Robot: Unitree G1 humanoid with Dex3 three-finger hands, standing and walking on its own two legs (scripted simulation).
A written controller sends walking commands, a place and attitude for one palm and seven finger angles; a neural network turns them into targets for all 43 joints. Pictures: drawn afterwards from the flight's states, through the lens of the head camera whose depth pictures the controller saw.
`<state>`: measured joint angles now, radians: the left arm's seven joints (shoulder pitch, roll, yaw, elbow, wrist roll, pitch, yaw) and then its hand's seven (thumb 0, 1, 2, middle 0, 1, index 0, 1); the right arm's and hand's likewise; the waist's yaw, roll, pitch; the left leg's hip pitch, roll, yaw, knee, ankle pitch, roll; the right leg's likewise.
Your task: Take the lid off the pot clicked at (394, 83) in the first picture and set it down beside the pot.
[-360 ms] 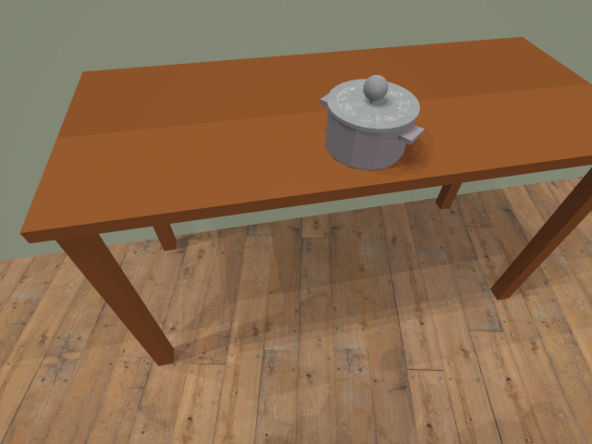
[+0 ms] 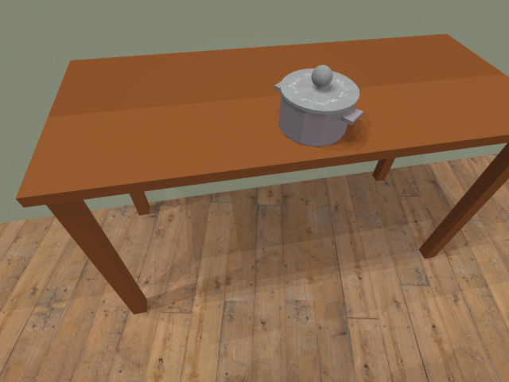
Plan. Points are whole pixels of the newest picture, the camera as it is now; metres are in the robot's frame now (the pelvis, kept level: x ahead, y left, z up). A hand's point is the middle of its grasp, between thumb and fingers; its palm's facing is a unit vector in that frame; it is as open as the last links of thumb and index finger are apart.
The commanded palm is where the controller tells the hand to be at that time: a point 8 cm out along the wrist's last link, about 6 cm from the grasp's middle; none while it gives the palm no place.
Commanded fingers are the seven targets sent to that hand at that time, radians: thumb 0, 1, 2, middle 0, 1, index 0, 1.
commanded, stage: look at it before walking up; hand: left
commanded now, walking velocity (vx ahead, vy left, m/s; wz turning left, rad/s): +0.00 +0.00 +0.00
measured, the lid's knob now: (321, 76) +0.72 -0.11 +0.12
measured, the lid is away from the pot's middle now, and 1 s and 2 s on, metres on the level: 0.00 0.00 0.00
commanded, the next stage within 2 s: walk to a spot facing it in 0.28 s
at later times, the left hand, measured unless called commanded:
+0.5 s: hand out of the picture +0.00 +0.17 -0.18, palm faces +0.03 -0.98 -0.18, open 7.4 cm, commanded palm none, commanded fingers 0.00 0.90 0.90 -0.20 -0.30 -0.20 -0.30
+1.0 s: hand out of the picture +0.07 +0.17 -0.16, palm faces -0.19 -0.95 -0.25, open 7.4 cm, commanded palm none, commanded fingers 0.00 0.90 0.90 -0.20 -0.30 -0.20 -0.30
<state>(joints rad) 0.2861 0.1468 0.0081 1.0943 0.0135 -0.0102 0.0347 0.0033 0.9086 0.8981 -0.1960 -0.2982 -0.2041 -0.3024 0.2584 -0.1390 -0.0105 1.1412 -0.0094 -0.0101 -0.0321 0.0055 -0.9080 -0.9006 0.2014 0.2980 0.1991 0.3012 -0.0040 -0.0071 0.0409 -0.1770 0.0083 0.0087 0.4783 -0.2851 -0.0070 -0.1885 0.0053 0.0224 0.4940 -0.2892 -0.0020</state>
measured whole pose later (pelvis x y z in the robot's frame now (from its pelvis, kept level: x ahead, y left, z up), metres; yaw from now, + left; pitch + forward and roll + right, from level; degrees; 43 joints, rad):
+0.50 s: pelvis +0.00 +0.00 +0.00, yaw -1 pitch -1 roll +0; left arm 0.30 0.14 0.02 1.08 0.01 0.00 0.03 0.00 0.91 0.90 -0.20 -0.30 -0.20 -0.30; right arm 0.26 -0.13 -0.02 1.13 -0.01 0.00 -0.04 0.01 -0.91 -0.90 0.20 0.30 0.20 0.30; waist 0.01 -0.01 0.05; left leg -0.19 0.02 0.03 0.49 -0.29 -0.01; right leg -0.21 0.01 0.04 0.51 -0.29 0.00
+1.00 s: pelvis +0.00 -0.02 +0.00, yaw -18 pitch +2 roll +2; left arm 0.31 0.18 0.07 0.92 0.02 0.03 0.01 0.00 0.90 0.90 -0.20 -0.30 -0.21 -0.30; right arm 0.05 -0.22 -0.06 0.87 -0.01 0.03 -0.03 0.01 -0.91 -0.90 0.20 0.30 0.20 0.30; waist 0.06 -0.01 0.09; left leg -0.40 0.00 -0.04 0.85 -0.44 -0.05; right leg -0.28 0.11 0.24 0.49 -0.22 -0.05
